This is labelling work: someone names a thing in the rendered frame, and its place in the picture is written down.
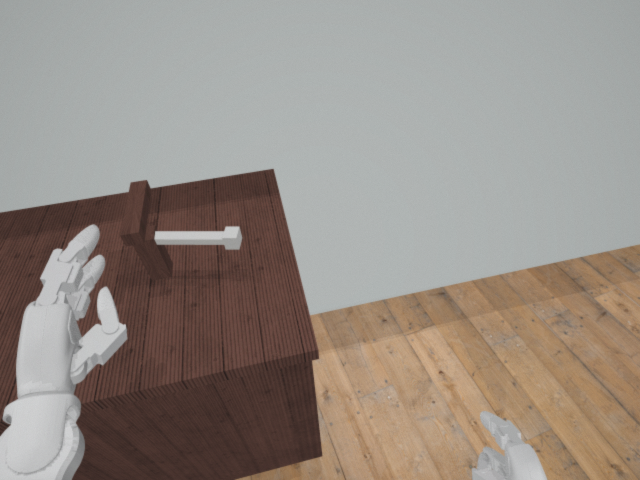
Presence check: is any left robot forearm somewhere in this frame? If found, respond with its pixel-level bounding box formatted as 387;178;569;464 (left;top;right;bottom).
0;391;85;480

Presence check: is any robot right hand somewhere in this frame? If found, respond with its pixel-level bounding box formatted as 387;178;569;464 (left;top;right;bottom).
472;411;547;480

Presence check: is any tap lever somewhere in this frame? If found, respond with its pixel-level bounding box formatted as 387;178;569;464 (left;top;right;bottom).
154;227;242;250

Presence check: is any robot left hand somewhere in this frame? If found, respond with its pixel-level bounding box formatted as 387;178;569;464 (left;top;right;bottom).
16;224;127;399

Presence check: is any counter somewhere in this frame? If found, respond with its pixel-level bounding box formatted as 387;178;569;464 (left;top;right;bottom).
0;169;322;480

